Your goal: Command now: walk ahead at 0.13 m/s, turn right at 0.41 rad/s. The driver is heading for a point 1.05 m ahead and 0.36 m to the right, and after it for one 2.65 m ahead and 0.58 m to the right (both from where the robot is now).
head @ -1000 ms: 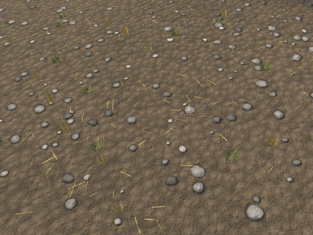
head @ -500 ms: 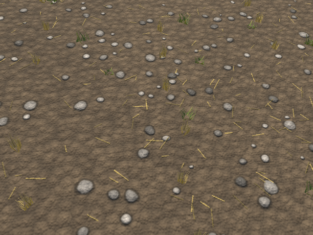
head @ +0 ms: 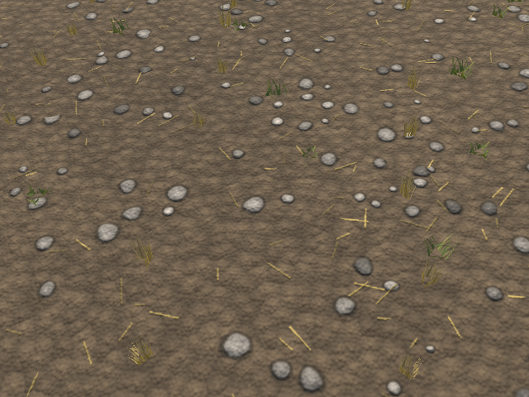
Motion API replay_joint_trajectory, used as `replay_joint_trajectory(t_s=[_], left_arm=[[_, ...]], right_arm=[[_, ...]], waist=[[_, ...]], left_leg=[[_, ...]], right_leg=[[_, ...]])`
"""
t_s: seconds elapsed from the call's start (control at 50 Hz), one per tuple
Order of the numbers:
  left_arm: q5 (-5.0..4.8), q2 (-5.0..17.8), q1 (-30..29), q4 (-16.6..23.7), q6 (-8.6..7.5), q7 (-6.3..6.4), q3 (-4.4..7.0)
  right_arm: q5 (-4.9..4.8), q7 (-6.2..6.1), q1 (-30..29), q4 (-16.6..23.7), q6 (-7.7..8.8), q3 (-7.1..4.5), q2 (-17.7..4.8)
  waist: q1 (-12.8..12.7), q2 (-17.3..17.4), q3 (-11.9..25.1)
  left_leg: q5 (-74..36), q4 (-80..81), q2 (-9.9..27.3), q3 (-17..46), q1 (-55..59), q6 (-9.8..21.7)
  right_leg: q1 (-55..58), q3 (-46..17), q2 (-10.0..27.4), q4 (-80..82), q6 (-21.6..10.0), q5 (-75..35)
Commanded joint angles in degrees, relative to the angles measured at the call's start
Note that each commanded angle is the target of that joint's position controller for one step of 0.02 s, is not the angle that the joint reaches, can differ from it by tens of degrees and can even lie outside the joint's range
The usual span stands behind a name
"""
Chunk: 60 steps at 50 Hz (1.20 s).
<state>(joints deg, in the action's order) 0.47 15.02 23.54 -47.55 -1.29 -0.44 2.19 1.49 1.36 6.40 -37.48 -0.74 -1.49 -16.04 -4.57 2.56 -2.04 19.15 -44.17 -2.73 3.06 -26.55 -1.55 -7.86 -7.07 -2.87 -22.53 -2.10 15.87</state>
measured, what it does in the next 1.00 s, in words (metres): walks ahead, turning right: left foot, then right foot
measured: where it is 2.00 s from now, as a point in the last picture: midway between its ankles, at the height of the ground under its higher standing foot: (419, 248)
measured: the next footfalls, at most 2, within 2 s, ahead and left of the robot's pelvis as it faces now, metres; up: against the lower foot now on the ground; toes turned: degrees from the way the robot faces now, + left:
left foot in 0.10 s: +0.13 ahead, +0.10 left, +0.00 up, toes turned -10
right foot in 0.56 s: +0.08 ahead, -0.12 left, +0.00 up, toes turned -33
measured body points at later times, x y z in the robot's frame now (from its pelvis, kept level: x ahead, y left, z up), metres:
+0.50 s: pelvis +0.07 +0.00 -0.01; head +0.10 -0.02 +0.44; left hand +0.35 +0.17 -0.10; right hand +0.05 -0.29 -0.12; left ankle +0.09 +0.10 -0.74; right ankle +0.05 -0.10 -0.72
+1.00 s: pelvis +0.17 -0.08 +0.00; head +0.17 -0.07 +0.45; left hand +0.41 +0.08 -0.11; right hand +0.10 -0.37 -0.10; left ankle +0.30 -0.02 -0.72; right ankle +0.05 -0.10 -0.74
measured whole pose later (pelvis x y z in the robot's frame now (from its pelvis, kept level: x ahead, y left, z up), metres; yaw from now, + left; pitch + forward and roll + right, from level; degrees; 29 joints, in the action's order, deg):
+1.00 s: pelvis +0.17 -0.08 +0.00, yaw -39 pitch +2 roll -1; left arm 2.0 16.7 19.3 -41.1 -2.7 -1.1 2.4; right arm 0.8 3.6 14.2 -41.0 -0.4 -2.5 -17.6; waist -1.5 -0.5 4.0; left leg 12.1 -40.0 2.1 -1.2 -27.9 1.0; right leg -2.9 -2.6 -4.0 -16.1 -3.7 15.6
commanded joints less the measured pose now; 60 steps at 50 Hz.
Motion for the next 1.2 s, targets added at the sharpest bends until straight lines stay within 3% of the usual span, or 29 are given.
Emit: replay_joint_trajectory(t_s=[0.02, 0.08, 0.1, 0.12, 0.14, 0.16, 0.18, 0.2, 0.22, 0.26, 0.42, 0.52, 0.54, 0.56, 0.58, 0.6, 0.64, 0.66, 0.7, 0.74, 0.82, 0.94, 1.06, 1.1, 1.12, 1.14, 1.16, 1.18, 1.2], left_arm=[[-0.23, 11.85, -0.97, 3.52, 0.75, 0.56, 3.66], [-0.93, 12.08, -6.56, 5.91, 1.59, 0.99, 4.36], [-1.62, 9.97, -7.53, 7.24, 1.25, 0.95, 3.91], [-2.49, 3.52, -3.24, 8.79, 1.03, 1.11, 2.38], [-0.52, 8.17, 0.42, 7.90, 2.30, 1.76, 3.45], [0.58, 9.98, 0.36, 6.53, 3.22, 1.84, 4.20], [0.71, 9.21, -1.67, 5.93, 3.78, 1.20, 4.30], [0.55, 8.59, -2.45, 5.89, 4.42, 0.47, 4.40], [0.63, 8.28, -3.16, 6.38, 4.99, -0.38, 4.39], [0.04, 7.34, -3.92, 6.93, 5.53, -1.44, 4.05], [-0.07, 5.23, -15.51, 13.81, 6.44, -3.97, 2.60], [-0.01, 6.63, -17.15, 16.19, 6.32, -3.69, 3.23], [0.62, 7.07, -13.20, 15.03, 5.71, -3.02, 3.58], [1.59, 12.15, -7.29, 13.55, 4.77, -1.69, 5.01], [0.58, 22.30, -6.71, 15.07, 4.51, -0.85, 7.13], [-0.62, 19.65, -3.37, 14.82, 4.46, -0.73, 7.49], [-0.12, 14.74, -11.11, 14.89, 4.96, 0.09, 5.62], [-0.31, 13.19, -13.71, 15.42, 5.06, 0.18, 5.14], [0.08, 12.36, -14.23, 15.83, 4.60, -0.60, 4.68], [0.40, 12.38, -11.87, 14.67, 3.48, -1.16, 4.54], [0.87, 10.33, -6.96, 11.53, 0.72, -1.17, 3.35], [1.47, 11.87, -4.73, 9.95, -2.04, -0.66, 3.21], [2.25, 12.30, -5.83, 8.54, -3.21, 0.49, 3.27], [1.96, 12.47, -7.97, 8.43, -3.15, 0.35, 3.04], [2.10, 11.84, -8.28, 8.35, -3.06, 0.45, 2.66], [2.15, 9.80, -10.50, 10.66, -3.19, 0.55, 1.55], [2.50, 4.65, -12.38, 14.05, -4.10, -0.42, 0.03], [3.42, 6.31, -16.67, 14.46, -4.87, -0.41, -0.07], [3.33, 8.76, -17.46, 14.36, -5.67, -0.87, 0.20]], right_arm=[[-1.15, -1.24, -2.97, 5.04, 0.33, -0.78, -4.45], [-0.90, -2.94, 2.91, 3.80, 1.48, -0.81, -5.01], [-0.14, -3.88, 6.88, 3.03, 2.15, -1.76, -8.41], [0.60, -4.77, 9.26, 3.56, 1.94, -2.77, -13.24], [-0.74, -4.39, 10.10, 2.82, 0.80, -2.61, -11.93], [-0.97, -4.05, 8.63, 3.18, 0.44, -1.65, -7.76], [-0.94, -4.09, 5.50, 3.52, 0.50, -0.79, -4.83], [-0.56, -4.29, 2.81, 4.07, 0.36, -0.36, -3.77], [-0.36, -4.65, 2.48, 3.84, 0.58, -0.41, -4.00], [0.10, -4.49, 3.21, 3.39, 0.91, -0.78, -4.51], [0.51, -3.16, 5.12, 2.33, 1.58, -2.48, -7.50], [-1.03, -1.57, 6.76, 2.03, 0.83, -3.83, -10.08], [-1.53, -1.30, 7.14, 1.65, 0.40, -4.06, -10.22], [-1.60, -0.94, 9.43, 1.91, 0.14, -3.94, -9.40], [-0.61, -0.74, 7.81, 7.49, -0.33, -2.29, -4.18], [1.29, -1.61, 3.63, 6.79, -1.21, -2.66, -7.31], [-0.14, -2.11, 3.83, 5.56, -0.99, -2.72, -7.07], [0.67, -1.97, 4.29, 5.24, -0.71, -3.04, -8.05], [1.99, -1.17, 5.74, 3.61, -1.04, -3.37, -8.97], [1.53, -0.19, 5.56, 2.81, -0.93, -3.14, -8.05], [1.02, 0.86, 3.54, 1.36, 0.58, -2.18, -5.57], [-0.88, 2.09, -1.32, 2.40, 1.52, -1.96, -6.41], [-0.98, 2.92, -1.33, 3.63, 1.66, -1.96, -6.92], [-0.74, 2.55, 4.59, 1.88, 1.78, -2.15, -6.75], [-0.21, 2.04, 13.63, -1.18, 2.19, -3.14, -8.49], [0.39, 1.14, 27.90, -4.84, 2.73, -5.18, -14.38], [0.26, 1.01, 29.41, -4.84, 3.25, -5.89, -19.03], [-0.46, 1.01, 24.13, -3.49, 3.22, -5.02, -15.12], [-0.36, 0.69, 22.49, -2.83, 3.21, -5.22, -14.71]], waist=[[2.17, -13.34, 3.58], [6.92, -10.95, 4.95], [8.28, -6.33, 8.02], [7.09, 8.34, 13.48], [6.21, 11.01, 15.33], [4.92, 5.30, 10.18], [4.11, 3.09, 5.51], [3.02, 3.34, 3.62], [2.79, 5.78, 3.07], [2.90, 6.40, 4.03], [4.97, 6.25, 3.31], [5.04, 5.92, 4.51], [2.58, 2.35, 5.95], [-0.05, -8.73, 7.97], [1.92, -22.58, 8.33], [-2.84, -11.95, 11.12], [2.37, -8.62, 3.48], [3.59, -9.11, 3.98], [3.81, -10.23, 5.50], [3.53, -9.14, 4.81], [1.99, -10.34, 2.81], [0.52, -8.71, -1.48], [2.02, -6.42, -4.59], [5.71, -5.16, -1.91], [9.88, -2.10, 2.68], [15.85, 7.97, 9.48], [13.19, 20.58, 8.81], [12.51, 12.24, 4.70], [11.39, 3.57, 4.43]], left_leg=[[-0.91, 5.34, -3.11, -2.97, 0.92, 0.07], [-9.06, 20.98, -2.00, -0.26, 15.35, 1.48], [-12.68, 24.64, 5.92, 5.53, 26.48, 3.34], [-27.31, 23.88, 23.77, 20.31, 38.57, 8.23], [-36.83, 22.64, 29.16, 26.51, 33.25, 13.67], [-36.72, 22.61, 26.45, 21.51, 29.96, 14.25], [-35.55, 23.81, 22.73, 15.20, 25.71, 13.32], [-34.17, 24.84, 19.62, 9.85, 23.05, 11.91], [-37.16, 25.01, 17.96, 6.03, 21.76, 11.66], [-40.19, 24.83, 16.96, 1.24, 21.19, 11.86], [-32.15, 24.25, 20.29, -8.34, 19.17, 11.50], [-29.72, 14.78, 22.19, -12.62, 18.48, 7.08], [-26.97, 7.44, 20.88, -14.92, 15.30, 4.62], [-14.28, -7.39, 16.56, -17.39, 5.60, 0.93], [21.40, -19.00, 5.34, -14.40, -13.06, -3.70], [20.60, -25.06, 6.04, -3.43, -14.19, -3.72], [8.76, -21.74, 7.70, -0.84, -12.83, -2.82], [4.62, -18.38, 7.95, -0.78, -10.51, -2.52], [1.00, -17.49, 6.13, -1.80, -7.90, -2.26], [0.06, -13.55, 5.56, -2.27, -9.02, -2.29], [-6.34, -3.20, 6.56, -3.57, -9.47, -1.66], [-7.85, 3.83, 6.40, -3.21, -9.45, 2.06], [-3.32, 6.66, 6.60, -5.19, -7.28, 7.67], [-2.89, 10.71, 2.63, -9.72, 4.70, 10.20], [0.01, 11.70, -0.87, -10.57, 17.16, 11.16], [14.62, 18.10, 6.21, 6.79, 33.62, 15.29], [31.56, 30.97, 16.90, 38.80, 43.76, 20.07], [23.96, 33.12, 18.09, 44.40, 43.13, 19.63], [15.60, 30.04, 17.62, 37.17, 41.07, 19.29]], right_leg=[[3.82, -13.23, 9.13, -2.23, -7.09, -41.89], [-2.98, -16.19, 6.39, -7.30, -3.60, -31.13], [-9.72, -13.90, 3.89, -13.82, -0.79, -22.15], [-20.82, -3.75, -1.95, -28.00, 1.82, 6.87], [-22.62, 2.48, -3.82, -35.68, 1.58, 23.52], [-23.68, 2.38, -0.42, -40.87, 1.71, 21.32], [-24.12, 2.87, 0.87, -42.72, 2.34, 17.42], [-23.62, 3.44, 2.01, -43.19, 3.21, 14.12], [-23.39, 4.57, 2.39, -44.10, 4.06, 11.79], [-22.67, 5.94, 2.22, -44.70, 5.21, 9.18], [-17.91, 10.28, 5.13, -27.20, 3.55, 3.91], [-9.14, 14.02, 2.73, -13.73, 0.29, 5.05], [-2.68, 12.62, 1.91, -6.94, -0.93, 0.18], [7.03, -0.10, 8.04, 1.45, -3.65, -7.20], [11.86, -26.60, 24.45, 2.83, -13.34, -29.74], [12.50, -24.49, 24.05, 2.43, -17.38, -29.17], [3.76, -14.92, 16.57, 3.65, -13.64, -19.36], [1.43, -13.58, 12.57, 5.88, -11.45, -4.11], [-1.13, -15.39, 9.68, 9.41, -11.16, 14.60], [-0.75, -17.25, 9.84, 11.34, -11.59, 20.24], [1.37, -15.42, 11.13, 13.52, -10.89, 16.54], [1.79, -11.33, 16.43, 16.31, -9.71, 17.70], [5.26, -2.75, 19.64, 17.26, -7.85, 13.29], [2.18, 4.78, 16.87, 9.21, -6.32, -5.03], [-2.26, 10.85, 13.58, -5.88, -5.24, -22.95], [-15.92, 16.19, 8.48, -30.49, -2.31, -27.66], [-38.60, 10.72, -2.37, -44.77, 0.43, 7.28], [-47.54, 2.65, 0.01, -52.06, -0.03, 6.52], [-47.46, 1.65, 3.61, -52.59, -0.19, 1.83]])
